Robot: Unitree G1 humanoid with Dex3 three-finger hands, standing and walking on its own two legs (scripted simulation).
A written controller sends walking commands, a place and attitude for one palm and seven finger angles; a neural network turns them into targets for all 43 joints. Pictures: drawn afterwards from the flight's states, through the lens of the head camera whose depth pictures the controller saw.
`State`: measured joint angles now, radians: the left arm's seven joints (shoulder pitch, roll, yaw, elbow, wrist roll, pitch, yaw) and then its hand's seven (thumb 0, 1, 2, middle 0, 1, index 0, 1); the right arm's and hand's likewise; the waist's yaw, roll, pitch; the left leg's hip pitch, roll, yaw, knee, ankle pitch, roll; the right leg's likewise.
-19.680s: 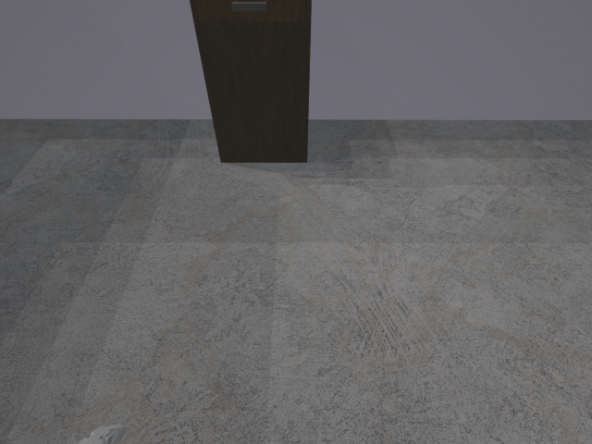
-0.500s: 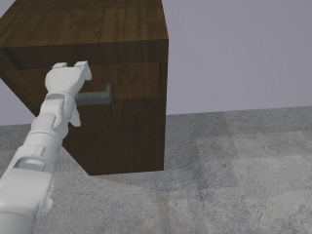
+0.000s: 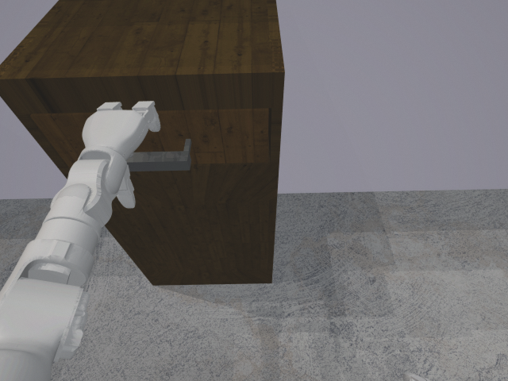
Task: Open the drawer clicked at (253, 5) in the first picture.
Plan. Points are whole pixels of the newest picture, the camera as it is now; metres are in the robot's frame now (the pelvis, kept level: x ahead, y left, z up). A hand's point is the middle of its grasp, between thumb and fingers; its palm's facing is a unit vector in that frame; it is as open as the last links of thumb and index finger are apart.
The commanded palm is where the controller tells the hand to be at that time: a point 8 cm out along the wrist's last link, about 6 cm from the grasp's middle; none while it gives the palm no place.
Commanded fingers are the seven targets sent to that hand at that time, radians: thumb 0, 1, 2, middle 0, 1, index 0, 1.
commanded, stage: re-aim the fingers above the handle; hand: left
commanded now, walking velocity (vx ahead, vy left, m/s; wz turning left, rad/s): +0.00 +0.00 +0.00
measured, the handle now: (156, 152) +0.51 +0.21 +0.04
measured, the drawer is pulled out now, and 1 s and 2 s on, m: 0.00 0.00 0.00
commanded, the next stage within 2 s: lower the fingers behind the handle in 1.88 s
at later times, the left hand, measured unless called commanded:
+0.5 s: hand (147, 152) +0.47 +0.20 +0.09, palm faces -0.02 -0.04 -1.00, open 13.8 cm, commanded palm +0.45 +0.22 +0.16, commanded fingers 0.00 -0.50 0.30 -0.30 -1.20 -0.30 -1.20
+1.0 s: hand (140, 153) +0.46 +0.21 +0.09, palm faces -0.08 -0.02 -1.00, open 13.8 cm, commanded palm +0.45 +0.21 +0.16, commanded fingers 0.00 -0.50 0.30 -0.30 -1.20 -0.30 -1.20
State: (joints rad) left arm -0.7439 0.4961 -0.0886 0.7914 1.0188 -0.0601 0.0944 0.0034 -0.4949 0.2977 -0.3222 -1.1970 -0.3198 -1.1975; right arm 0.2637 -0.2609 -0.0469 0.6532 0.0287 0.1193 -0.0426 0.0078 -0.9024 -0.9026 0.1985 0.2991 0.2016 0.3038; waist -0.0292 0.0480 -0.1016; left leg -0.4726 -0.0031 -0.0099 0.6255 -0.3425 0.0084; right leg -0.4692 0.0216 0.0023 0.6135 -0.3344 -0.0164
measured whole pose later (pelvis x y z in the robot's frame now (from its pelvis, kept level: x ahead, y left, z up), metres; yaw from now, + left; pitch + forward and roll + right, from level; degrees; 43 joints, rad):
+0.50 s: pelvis +0.00 +0.01 +0.00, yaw -1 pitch +12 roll +0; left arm -0.77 0.47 -0.07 0.85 1.03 -0.08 0.11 0.00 -0.49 0.30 -0.32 -1.20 -0.32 -1.21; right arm 0.32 -0.26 -0.05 0.68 0.03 0.12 -0.04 0.01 -0.90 -0.90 0.20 0.30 0.20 0.30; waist -0.06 0.05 -0.11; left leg -0.50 0.00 0.01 0.63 -0.34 0.02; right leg -0.50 0.02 0.02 0.62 -0.33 -0.01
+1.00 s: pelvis -0.01 +0.01 +0.00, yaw -1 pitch +11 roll +0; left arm -0.83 0.49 -0.12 0.91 1.02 -0.03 0.06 0.00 -0.49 0.30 -0.32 -1.20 -0.33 -1.20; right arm 0.31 -0.27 -0.04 0.67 0.03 0.10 -0.06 0.01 -0.90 -0.90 0.20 0.30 0.20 0.30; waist -0.07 0.05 -0.10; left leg -0.48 -0.01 0.00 0.61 -0.33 0.02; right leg -0.48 0.02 0.01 0.60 -0.31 -0.01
